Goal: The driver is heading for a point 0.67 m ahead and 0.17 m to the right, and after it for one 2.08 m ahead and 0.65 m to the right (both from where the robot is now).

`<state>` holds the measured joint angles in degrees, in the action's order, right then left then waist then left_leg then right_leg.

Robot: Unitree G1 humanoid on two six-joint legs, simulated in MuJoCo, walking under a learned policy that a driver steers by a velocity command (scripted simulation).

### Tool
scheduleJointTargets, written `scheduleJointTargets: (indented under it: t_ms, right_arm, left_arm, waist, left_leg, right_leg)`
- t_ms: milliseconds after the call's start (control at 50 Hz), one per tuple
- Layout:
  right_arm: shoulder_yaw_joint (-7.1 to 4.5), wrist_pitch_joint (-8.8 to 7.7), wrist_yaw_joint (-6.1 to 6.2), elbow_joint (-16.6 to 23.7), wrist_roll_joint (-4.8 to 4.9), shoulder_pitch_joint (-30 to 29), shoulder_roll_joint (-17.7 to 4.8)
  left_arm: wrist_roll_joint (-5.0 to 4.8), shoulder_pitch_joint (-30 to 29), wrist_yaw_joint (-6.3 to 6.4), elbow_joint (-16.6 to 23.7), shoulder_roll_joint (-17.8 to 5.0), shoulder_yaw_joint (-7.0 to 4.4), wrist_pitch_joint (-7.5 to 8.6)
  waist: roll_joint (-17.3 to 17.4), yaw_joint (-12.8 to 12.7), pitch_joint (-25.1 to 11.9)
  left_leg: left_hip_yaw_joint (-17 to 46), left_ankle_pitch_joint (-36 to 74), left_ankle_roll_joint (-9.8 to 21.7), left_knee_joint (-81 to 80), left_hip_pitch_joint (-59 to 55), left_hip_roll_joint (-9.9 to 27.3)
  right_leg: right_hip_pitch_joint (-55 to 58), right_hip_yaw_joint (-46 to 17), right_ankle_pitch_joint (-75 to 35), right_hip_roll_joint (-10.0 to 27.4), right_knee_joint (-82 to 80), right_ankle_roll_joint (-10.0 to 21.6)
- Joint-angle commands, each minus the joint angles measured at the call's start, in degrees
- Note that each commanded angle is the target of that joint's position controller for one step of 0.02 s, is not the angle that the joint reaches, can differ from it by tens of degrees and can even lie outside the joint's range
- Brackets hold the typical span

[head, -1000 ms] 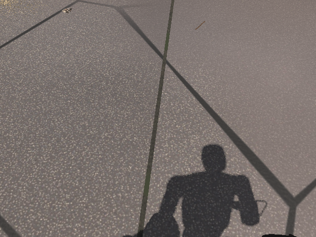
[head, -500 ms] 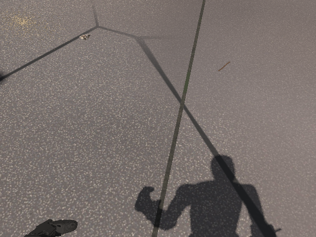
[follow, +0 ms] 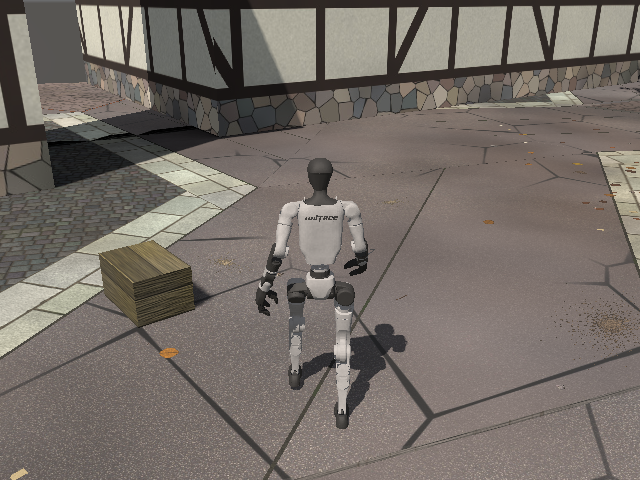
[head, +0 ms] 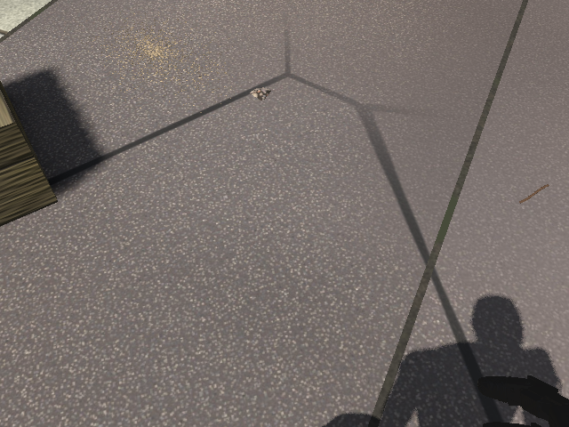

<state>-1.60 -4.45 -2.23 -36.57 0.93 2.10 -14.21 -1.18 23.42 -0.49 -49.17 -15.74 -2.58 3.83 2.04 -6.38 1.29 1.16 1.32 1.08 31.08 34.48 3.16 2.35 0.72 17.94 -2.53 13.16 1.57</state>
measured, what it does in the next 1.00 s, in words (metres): walks ahead, turning right: left foot, then right foot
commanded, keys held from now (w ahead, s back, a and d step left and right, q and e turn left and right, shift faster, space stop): w+e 0.88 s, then w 0.12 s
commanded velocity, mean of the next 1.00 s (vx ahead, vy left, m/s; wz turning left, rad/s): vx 0.50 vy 0.00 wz -0.44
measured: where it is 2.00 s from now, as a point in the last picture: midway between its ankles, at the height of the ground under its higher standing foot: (465, 231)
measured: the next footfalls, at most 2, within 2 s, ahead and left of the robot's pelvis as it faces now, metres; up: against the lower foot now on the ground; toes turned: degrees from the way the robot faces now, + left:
left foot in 0.06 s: +0.22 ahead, +0.13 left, +0.00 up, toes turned +0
right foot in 0.60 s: +0.46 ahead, -0.16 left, +0.00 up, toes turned -21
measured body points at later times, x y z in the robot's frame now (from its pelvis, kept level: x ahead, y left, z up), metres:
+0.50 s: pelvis +0.27 +0.01 +0.00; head +0.30 +0.00 +0.45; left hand +0.51 +0.21 -0.10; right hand +0.24 -0.27 -0.13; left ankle +0.18 +0.13 -0.74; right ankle +0.41 -0.17 -0.70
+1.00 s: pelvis +0.54 -0.10 +0.00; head +0.56 -0.13 +0.45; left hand +0.73 +0.13 -0.10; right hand +0.62 -0.42 -0.08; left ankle +0.78 -0.05 -0.70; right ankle +0.43 -0.14 -0.74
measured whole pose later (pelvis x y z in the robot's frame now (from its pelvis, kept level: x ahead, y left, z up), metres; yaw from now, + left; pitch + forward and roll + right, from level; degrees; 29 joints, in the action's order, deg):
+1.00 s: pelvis +0.54 -0.10 +0.00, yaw -30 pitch +2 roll +0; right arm -2.4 -5.6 -1.3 -41.0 0.0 1.7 -16.1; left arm -1.1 19.4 0.5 -41.4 -16.3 -4.0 2.6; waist 2.4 -4.4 1.7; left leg 4.6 4.0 -3.0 32.0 34.8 3.1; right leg -5.4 -7.9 16.9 -6.2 21.1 4.3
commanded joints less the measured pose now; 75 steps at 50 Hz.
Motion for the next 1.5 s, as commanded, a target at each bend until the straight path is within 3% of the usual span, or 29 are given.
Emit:
scheduleJointTargets:
  t_ms: [20, 60, 80, 100, 120, 140, 180, 280, 400, 500, 560, 600, 620, 640, 660, 680, 700, 720, 800, 900, 980, 1080, 1100, 1120, 1140, 1160, 1200, 1280, 1500]
  right_arm:
    - [-2.02, -1.46, -0.47, 5.10, -0.10, -3.19, -5.98]
    - [-4.27, -1.49, 0.53, 1.44, -0.66, 11.09, -10.40]
    - [-5.42, -1.18, 1.45, -0.15, -1.62, 22.14, -15.01]
    - [-5.44, -0.82, 1.09, -0.98, -1.68, 22.52, -16.55]
    - [-4.21, -0.61, 1.26, -0.52, -1.19, 21.97, -10.82]
    - [-3.50, -0.66, 1.52, -0.84, -0.79, 18.58, -9.02]
    - [-2.75, -1.09, 1.25, -1.25, -1.32, 12.21, -6.53]
    - [-3.46, -2.92, 1.39, -3.96, -1.82, 9.03, -6.67]
    - [-4.28, -2.00, 2.63, -6.60, -1.55, 11.38, -9.52]
    - [-5.18, -0.01, 2.84, -9.14, -0.15, 15.52, -11.87]
    - [-5.85, 1.23, 3.27, -9.06, 0.64, 14.27, -14.21]
    - [-5.47, 1.83, 3.57, -8.63, 0.99, 12.87, -13.82]
    - [-3.82, 1.25, 3.51, -7.37, -1.32, 14.83, -9.25]
    - [-1.95, -0.62, 2.76, -4.14, -1.70, 17.54, -4.24]
    - [-3.06, -2.64, 1.87, -3.66, 0.34, 10.94, -9.94]
    - [-3.13, -3.59, 1.53, -2.18, 1.75, 7.16, -10.52]
    - [-2.92, -3.89, 1.97, -2.63, 0.78, 7.11, -9.58]
    - [-3.35, -3.61, 2.35, -3.28, -0.76, 7.49, -10.20]
    - [-3.22, -1.34, 2.35, -3.21, -1.86, 8.42, -8.28]
    - [-1.77, -1.39, 1.81, -0.79, -1.48, -1.74, -5.35]
    - [-1.90, -2.34, 0.59, 0.21, -0.66, -5.52, -6.67]
    - [-3.87, -3.28, 0.58, -1.94, -1.10, 4.19, -10.46]
    - [-4.60, -3.48, 0.85, -3.05, -1.86, 12.55, -12.83]
    - [-6.06, -2.94, 0.87, -4.86, -2.38, 20.06, -17.81]
    - [-5.26, -2.64, 0.13, -6.38, -0.63, 22.20, -14.19]
    - [-4.17, -2.39, 0.28, -5.93, 0.11, 18.89, -10.71]
    - [-3.06, -1.55, 0.55, -5.08, -0.99, 12.71, -8.23]
    - [-2.47, -2.08, 0.84, -6.05, -1.05, 11.89, -7.38]
    - [-3.04, 0.23, 2.05, -11.43, 0.58, 21.50, -11.10]
  left_arm:
    - [-0.22, 0.66, 0.67, 1.74, -10.74, -2.63, -0.48]
    - [0.16, -1.22, 0.90, 2.46, -10.38, -2.29, -0.82]
    - [1.92, -1.45, 0.95, 4.57, -6.55, -0.86, -0.59]
    - [0.68, 7.22, 0.66, 4.66, -0.77, 0.76, 0.38]
    - [-0.68, 2.97, 0.57, 3.82, -7.42, -0.88, 0.82]
    - [-1.49, -2.50, 0.51, 5.64, -9.43, -1.74, 0.96]
    - [-0.36, -5.77, 0.84, 6.25, -7.89, -1.95, 0.46]
    - [-0.31, -5.12, 0.90, 6.63, -3.96, -1.92, -2.54]
    - [0.07, -14.91, -0.95, 9.86, -2.33, -1.12, -1.78]
    - [0.02, -22.51, -2.55, 14.33, -2.64, -0.91, -1.85]
    - [0.15, -19.16, -2.92, 15.26, -5.12, -2.27, -2.34]
    - [-0.14, -3.56, -2.02, 11.61, -10.34, -5.40, -2.74]
    - [-0.39, 3.03, -0.69, 10.19, -15.92, -7.01, -3.37]
    - [-0.47, -0.85, -0.95, 12.31, -19.14, -6.90, -2.41]
    - [-0.15, -0.10, -1.47, 12.96, -13.49, -5.34, -1.61]
    - [0.21, -1.73, -1.49, 12.60, -11.08, -4.60, -0.88]
    - [0.17, -5.32, -1.50, 12.82, -9.73, -4.12, -0.50]
    - [0.34, -8.61, -1.23, 13.47, -7.70, -3.53, -0.37]
    - [0.70, -9.63, 0.02, 14.15, -8.51, -3.57, 0.01]
    - [0.16, -6.07, 1.32, 12.44, -9.82, -3.97, -0.63]
    - [-0.05, -1.93, 1.25, 9.88, -9.00, -3.67, -0.66]
    - [0.45, -2.91, 1.26, 9.16, -8.14, -3.42, -1.41]
    - [1.03, -3.18, 1.18, 10.07, -6.04, -2.44, -1.43]
    - [0.00, 4.51, 1.25, 10.38, -2.70, -1.39, -0.76]
    - [-0.37, 4.61, 1.27, 10.07, -4.56, -1.28, -0.22]
    - [-0.97, -1.21, 1.11, 10.68, -8.65, -2.33, -0.05]
    - [0.41, -8.72, 1.00, 12.58, -8.10, -2.20, 0.24]
    - [0.74, -6.99, 0.69, 11.81, -4.63, -1.83, -0.20]
    - [0.28, -25.82, -1.21, 17.01, -2.46, -0.60, 1.60]
  waist:
    - [-6.76, 3.79, 0.83]
    - [-6.22, 11.59, -8.48]
    - [1.35, 15.22, -18.50]
    - [16.29, 10.69, -25.84]
    - [8.87, 13.30, -21.16]
    - [6.16, 12.75, -12.49]
    - [2.44, 9.02, -4.95]
    - [2.18, 5.27, -0.41]
    - [-0.07, 8.39, 2.30]
    - [-0.32, 10.70, 4.39]
    - [2.62, 7.14, 0.17]
    - [1.40, -1.63, -8.13]
    - [-8.94, -2.24, -12.94]
    - [-18.64, 3.66, -20.17]
    - [-9.41, -0.89, -20.39]
    - [-7.54, -0.25, -12.75]
    - [-2.00, 2.90, -7.67]
    - [-2.20, 4.89, -5.69]
    - [-3.38, 7.41, -3.50]
    - [-6.07, 3.63, -1.27]
    - [-7.01, 1.44, -0.56]
    - [-8.71, 7.23, -3.67]
    - [-5.47, 10.98, -11.40]
    - [9.31, 9.96, -19.99]
    - [13.97, 10.79, -19.61]
    - [7.28, 11.50, -10.78]
    - [1.11, 9.48, -1.89]
    - [3.92, 6.58, -1.54]
    - [1.67, 11.90, 2.32]
  left_leg:
    - [-0.68, -4.24, 2.03, -3.05, -4.54, -1.87]
    - [-1.20, -2.69, 5.08, -3.95, -27.05, -1.97]
    - [11.51, -0.10, 8.56, -0.79, -45.85, 10.34]
    - [35.70, -12.61, 16.28, -7.03, -60.42, 21.74]
    - [35.95, -20.60, 13.93, -10.98, -55.59, 19.72]
    - [26.98, -19.47, 11.71, -12.59, -47.83, 17.96]
    - [16.39, -10.89, 10.37, -16.73, -34.05, 13.62]
    - [3.35, -1.40, 10.61, -23.47, -24.42, 11.89]
    - [-7.46, 2.91, 8.80, -24.29, -28.00, 10.31]
    - [-10.42, 8.01, 7.64, -20.62, -38.20, 13.46]
    - [-12.86, 32.97, 5.68, -9.92, -41.23, 13.54]
    - [-15.26, 35.66, 2.68, 11.85, -33.69, 10.16]
    - [-15.21, 4.53, -0.14, 30.78, -17.06, 6.28]
    - [-4.60, -35.22, -3.01, 48.79, 5.06, -6.39]
    - [4.72, -32.88, -1.57, 50.79, 11.21, -3.23]
    - [3.97, -27.96, -0.17, 47.95, 13.31, -1.02]
    - [3.88, -23.68, -0.05, 42.35, 10.56, 1.56]
    - [3.93, -21.20, -0.55, 37.33, 6.67, 3.24]
    - [2.47, -15.93, -3.87, 28.35, 1.06, 3.22]
    - [1.27, 1.85, -5.50, 6.39, -2.96, -0.59]
    - [2.03, 5.14, -3.74, -0.27, -4.77, -1.21]
    - [-0.38, -3.60, 2.06, -5.32, -16.84, -2.85]
    - [5.86, -2.51, 5.57, -3.19, -30.75, 3.57]
    - [29.23, -12.73, 14.95, -5.71, -51.96, 15.32]
    - [44.33, -27.24, 16.60, -14.10, -54.41, 18.70]
    - [38.56, -33.11, 14.08, -15.25, -47.85, 17.57]
    - [25.73, -23.47, 11.90, -17.47, -33.65, 12.93]
    - [15.30, -8.28, 11.95, -21.29, -26.30, 8.73]
    - [8.13, 1.78, 10.09, -19.68, -31.04, 8.57]
  right_leg:
    - [0.69, -8.72, -33.62, 16.48, 2.86, 7.52]
    - [-5.80, -5.97, -42.13, 12.15, 18.95, 4.92]
    - [-18.80, -3.75, -22.56, 7.66, 37.67, 2.77]
    - [-38.56, -4.88, 15.74, -0.26, 54.92, -0.03]
    - [-43.83, -9.60, 14.79, 2.62, 60.36, -0.05]
    - [-46.28, -8.14, 9.22, 4.86, 60.46, 0.01]
    - [-42.46, -6.77, 1.38, 8.58, 56.04, -0.77]
    - [-39.61, -7.35, -6.34, 10.72, 51.35, -2.42]
    - [-40.22, -3.52, -21.58, 9.66, 32.52, -1.90]
    - [-42.93, 0.16, -16.45, 8.37, 24.56, 0.85]
    - [-34.29, 4.93, -7.48, 3.43, 23.75, 4.10]
    - [-11.74, 5.50, -9.93, -1.33, 18.52, 8.03]
    - [5.32, -11.10, -13.01, 9.17, 18.11, 11.96]
    - [20.14, -45.46, 0.20, 21.15, 7.86, 23.95]
    - [19.71, -45.55, 3.12, 21.44, 2.93, 21.45]
    - [13.20, -37.22, -0.06, 19.56, 2.92, 19.04]
    - [4.22, -30.51, -6.73, 16.93, 2.97, 16.94]
    - [-2.11, -25.63, -12.64, 14.84, 2.47, 15.78]
    - [-12.71, -18.91, -24.00, 11.60, -0.42, 15.96]
    - [-16.76, -13.64, -17.70, 7.20, 0.32, 11.76]
    - [-12.12, -16.83, -13.33, 10.34, 2.92, 10.78]
    - [-6.40, -18.29, -28.94, 10.13, 15.35, 7.71]
    - [-11.83, -15.25, -25.63, 6.94, 28.65, 5.72]
    - [-31.82, -8.70, -6.87, -1.75, 49.90, 0.63]
    - [-42.41, -11.07, 14.99, -2.64, 58.14, -0.07]
    - [-47.06, -12.03, 11.27, 0.63, 61.86, 0.29]
    - [-45.69, -7.65, 3.37, 5.28, 56.90, 0.47]
    - [-39.67, -5.36, -2.32, 8.45, 48.13, -0.68]
    - [-36.28, -2.34, -20.55, 5.18, 17.79, -2.11]
Over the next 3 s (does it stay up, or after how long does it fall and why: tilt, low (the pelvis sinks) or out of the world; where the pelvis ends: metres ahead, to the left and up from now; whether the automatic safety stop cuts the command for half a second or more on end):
stays up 1.57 -0.48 0.01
